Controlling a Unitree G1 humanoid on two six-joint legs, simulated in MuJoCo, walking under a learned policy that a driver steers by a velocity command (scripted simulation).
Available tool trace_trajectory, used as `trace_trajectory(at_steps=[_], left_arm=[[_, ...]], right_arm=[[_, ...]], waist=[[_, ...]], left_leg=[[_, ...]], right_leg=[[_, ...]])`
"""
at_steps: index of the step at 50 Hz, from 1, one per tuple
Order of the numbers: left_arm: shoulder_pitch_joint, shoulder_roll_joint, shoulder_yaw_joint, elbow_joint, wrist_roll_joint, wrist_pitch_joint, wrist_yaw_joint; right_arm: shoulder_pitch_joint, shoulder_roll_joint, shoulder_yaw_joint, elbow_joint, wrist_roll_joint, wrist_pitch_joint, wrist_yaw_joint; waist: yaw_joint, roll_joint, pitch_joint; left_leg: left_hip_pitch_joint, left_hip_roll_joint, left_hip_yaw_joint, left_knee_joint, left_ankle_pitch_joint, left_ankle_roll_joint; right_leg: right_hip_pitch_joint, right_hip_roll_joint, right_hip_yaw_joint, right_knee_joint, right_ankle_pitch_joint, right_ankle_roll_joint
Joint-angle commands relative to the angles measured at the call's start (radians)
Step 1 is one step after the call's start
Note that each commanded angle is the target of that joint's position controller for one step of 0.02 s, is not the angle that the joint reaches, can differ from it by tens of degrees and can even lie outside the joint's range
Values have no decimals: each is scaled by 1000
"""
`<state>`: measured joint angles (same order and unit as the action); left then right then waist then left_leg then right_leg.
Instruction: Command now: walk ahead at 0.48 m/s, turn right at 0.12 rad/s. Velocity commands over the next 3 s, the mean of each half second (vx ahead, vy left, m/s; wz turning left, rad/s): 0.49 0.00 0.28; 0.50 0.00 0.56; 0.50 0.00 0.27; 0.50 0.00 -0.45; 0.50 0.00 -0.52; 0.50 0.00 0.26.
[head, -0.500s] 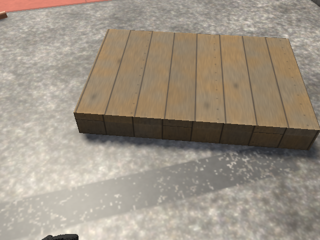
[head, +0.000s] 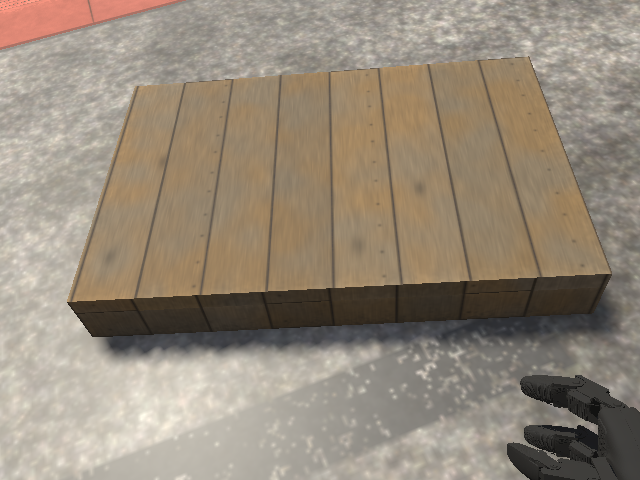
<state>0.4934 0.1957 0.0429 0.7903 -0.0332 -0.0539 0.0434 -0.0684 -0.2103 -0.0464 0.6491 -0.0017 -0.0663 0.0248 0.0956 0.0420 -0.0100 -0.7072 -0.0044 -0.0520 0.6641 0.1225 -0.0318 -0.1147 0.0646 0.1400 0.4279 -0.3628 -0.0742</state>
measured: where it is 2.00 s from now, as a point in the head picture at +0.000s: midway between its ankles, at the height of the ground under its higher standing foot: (226, 225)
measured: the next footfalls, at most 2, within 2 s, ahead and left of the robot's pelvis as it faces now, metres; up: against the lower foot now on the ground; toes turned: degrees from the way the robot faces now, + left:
left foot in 0.14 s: +0.25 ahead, +0.11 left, +0.00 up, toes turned +0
right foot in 0.60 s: +0.55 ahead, -0.05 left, +0.00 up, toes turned +20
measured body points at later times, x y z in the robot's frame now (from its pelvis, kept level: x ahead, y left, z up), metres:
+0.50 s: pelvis +0.29 +0.03 +0.00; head +0.33 +0.05 +0.45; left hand +0.51 +0.30 -0.06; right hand +0.34 -0.24 -0.12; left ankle +0.21 +0.11 -0.74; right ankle +0.50 -0.10 -0.69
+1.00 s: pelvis +0.53 +0.07 +0.00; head +0.56 +0.08 +0.45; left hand +0.42 +0.34 -0.11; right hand +0.84 -0.03 -0.07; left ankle +0.58 +0.27 -0.69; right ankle +0.51 -0.06 -0.74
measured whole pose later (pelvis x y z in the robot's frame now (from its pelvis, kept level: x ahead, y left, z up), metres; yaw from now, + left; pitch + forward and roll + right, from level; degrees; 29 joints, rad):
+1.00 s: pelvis +0.53 +0.07 +0.00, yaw +29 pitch +2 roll -2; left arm 0.32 0.29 0.07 0.83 0.00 -0.09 0.00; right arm 0.08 -0.28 -0.06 0.60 0.02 -0.01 0.02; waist 0.09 0.05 0.03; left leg -0.67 0.08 -0.05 0.79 -0.05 0.00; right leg -0.04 0.00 -0.15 0.27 -0.26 -0.01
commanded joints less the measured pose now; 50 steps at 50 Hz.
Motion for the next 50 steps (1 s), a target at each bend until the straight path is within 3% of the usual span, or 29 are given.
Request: trace_trajectory(at_steps=[1, 3, 5, 6, 7, 8, 9, 10, 11, 12, 13, 14, 17, 19, 21, 24, 27, 29, 30, 31, 32, 33, 34, 35, 36, 39, 42, 46, 50], left_arm=[[60, 146, 42, -16, 3, -4, 6], [56, 152, 47, -4, 9, 3, 3], [10, 174, 53, -12, 15, 6, -3], [-6, 181, 56, -17, 9, 6, -3], [-51, 192, 59, -28, 10, -1, -6], [-98, 169, 51, -66, 39, -20, -8], [46, 80, 18, -49, 51, -44, -27], [-41, 176, 38, -59, 27, -74, -43], [-185, 197, 46, -100, 11, -87, -44], [-243, 179, 41, -112, 31, -94, -36], [-249, 177, 48, -117, 54, -95, -29], [-233, 169, 50, -122, 63, -89, -29], [-268, 125, 38, -145, 67, -72, -26], [-376, 96, 24, -177, 67, -67, -26], [-481, 76, 13, -196, 59, -71, -34], [-572, 98, 19, -222, 37, -76, -43], [-583, 151, 37, -231, 28, -86, -48], [-468, 189, 59, -204, 30, -96, -45], [-336, 225, 72, -187, 44, -99, -37], [-197, 299, 89, -174, 66, -92, -26], [-146, 277, 86, -136, 45, -82, -36], [-186, 199, 67, -154, 37, -75, -36], [-237, 161, 53, -164, 37, -67, -34], [-286, 147, 44, -161, 42, -64, -34], [-311, 128, 36, -153, 47, -64, -35], [-322, 145, 40, -115, 48, -75, -41], [-308, 183, 52, -79, 40, -78, -39], [-283, 220, 56, -50, 34, -68, -33], [-243, 260, 61, -35, 21, -50, -39]], right_arm=[[-180, -49, -12, -106, 22, -25, 19], [-200, -49, -13, -128, 28, -35, 32], [-132, -63, -25, -121, 25, -39, 37], [-35, -83, -40, -99, 15, -39, 35], [141, -113, -57, -59, 12, -35, 29], [382, -189, -73, -20, -2, -32, 17], [433, -253, -86, 20, 21, -29, 24], [465, -154, -72, 26, 28, -9, 7], [371, -137, -65, 10, 21, -6, -5], [303, -134, -58, -6, 13, -7, -5], [270, -123, -54, -16, 14, -10, -2], [259, -116, -48, -18, 6, -14, -2], [278, -130, -51, 3, 21, -20, -11], [320, -165, -60, 25, 29, -15, -26], [377, -173, -62, 47, 37, -4, -35], [449, -183, -63, 64, 40, 2, -37], [466, -182, -67, 66, 42, 9, -44], [426, -171, -66, 42, 37, 11, -46], [397, -131, -52, 16, 25, 6, -39], [483, -67, -31, 2, 27, -2, -38], [562, -104, -23, -2, 43, -2, -41], [526, -180, -43, 10, 51, 8, -43], [435, -195, -47, -10, 39, 19, -45], [379, -184, -48, -29, 21, 24, -46], [354, -169, -51, -40, 12, 28, -44], [352, -104, -38, -50, 16, 39, -35], [287, -95, -30, -72, 14, 39, -34], [171, -94, -20, -100, 15, 35, -14], [95, -101, -16, -132, 19, 49, 5]], waist=[[20, -158, 50], [24, -174, 63], [-19, -206, 15], [-72, -205, -47], [-167, -193, -124], [-254, -61, -295], [-166, 267, -409], [-225, 168, -313], [-213, 95, -135], [-168, -34, -67], [-127, -77, -33], [-90, -51, -32], [-68, -12, -23], [-95, 2, -6], [-134, 17, -3], [-167, 40, -9], [-147, 66, -22], [-78, 77, -72], [-12, 54, -177], [-6, -148, -335], [-24, -356, -412], [-19, -227, -285], [-17, -147, -164], [-38, -106, -83], [-61, -112, -40], [-93, -140, -5], [-90, -115, -1], [-57, -106, 8], [-34, -132, 13]], left_leg=[[-18, -7, 35, -67, -35, 22], [-19, -14, 63, -89, -137, 56], [144, -62, 117, -126, -241, 111], [303, -100, 148, -153, -237, 145], [559, -67, 95, -174, -164, 199], [914, 128, -176, -146, -31, 297], [1223, 371, -669, -241, -203, 480], [1202, 323, -723, -331, -427, 442], [1034, 283, -571, -366, -371, 390], [851, 232, -482, -402, -251, 357], [735, 199, -429, -430, -154, 340], [652, 172, -387, -450, -93, 330], [515, 140, -292, -458, 55, 330], [442, 97, -232, -454, 76, 299], [400, 54, -205, -432, 21, 257], [426, 66, -266, -402, -77, 234], [552, 106, -366, -315, -129, 212], [555, 78, -371, -195, -27, 180], [461, 35, -326, -8, -48, 149], [175, -80, -197, 303, -382, 80], [-13, -70, -155, 497, -740, 61], [-85, -7, -154, 598, -666, 46], [-94, 24, -110, 616, -577, 38], [-71, 52, -87, 587, -520, 34], [-37, 76, -82, 554, -484, 34], [24, 91, -48, 507, -417, 26], [-7, 101, -45, 404, -312, 13], [31, 95, -11, 201, -143, 22], [88, 77, 46, 98, -192, 40]], right_leg=[[87, -250, 149, -108, 459, -86], [142, -268, 139, -75, 539, -94], [138, -253, 93, 20, 881, -81], [124, -230, 64, 120, 1088, -70], [3, -209, 38, 294, 1152, -49], [-226, -150, 3, 617, 816, -22], [-613, 11, -24, 940, -176, 63], [-767, -34, 48, 976, -169, 51], [-810, -76, 21, 938, -46, 51], [-732, -108, 1, 860, 32, 53], [-670, -129, -14, 787, 66, 65], [-603, -149, -15, 736, 92, 77], [-554, -147, -60, 606, 123, 118], [-507, -121, -87, 433, 248, 131], [-418, -77, -101, 260, 393, 129], [-339, -33, -88, 134, 459, 130], [-310, -36, -41, 41, 360, 103], [-139, -44, -57, -29, 325, 52], [94, -143, 4, 2, 335, -5], [471, -374, 287, 36, 382, -138], [556, -515, 589, -33, 196, -226], [441, -480, 541, -69, 39, -192], [303, -433, 404, -99, 63, -149], [171, -390, 305, -136, 164, -134], [81, -355, 227, -165, 248, -124], [-41, -311, 70, -234, 367, -127], [-21, -321, -21, -255, 469, -135], [10, -304, -137, -248, 490, -104], [76, -327, -189, -204, 503, -78]])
